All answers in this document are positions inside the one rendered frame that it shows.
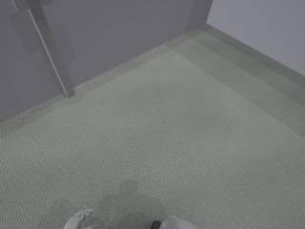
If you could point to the robot right shin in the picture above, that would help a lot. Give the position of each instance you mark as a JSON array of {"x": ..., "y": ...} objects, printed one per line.
[{"x": 171, "y": 217}]

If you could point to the panel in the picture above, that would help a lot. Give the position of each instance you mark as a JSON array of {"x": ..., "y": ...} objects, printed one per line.
[{"x": 34, "y": 7}]

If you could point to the right robot thigh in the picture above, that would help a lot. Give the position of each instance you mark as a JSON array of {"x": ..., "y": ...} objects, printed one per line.
[{"x": 175, "y": 223}]

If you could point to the left robot hand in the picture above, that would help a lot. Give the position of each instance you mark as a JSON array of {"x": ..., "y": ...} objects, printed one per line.
[{"x": 79, "y": 217}]

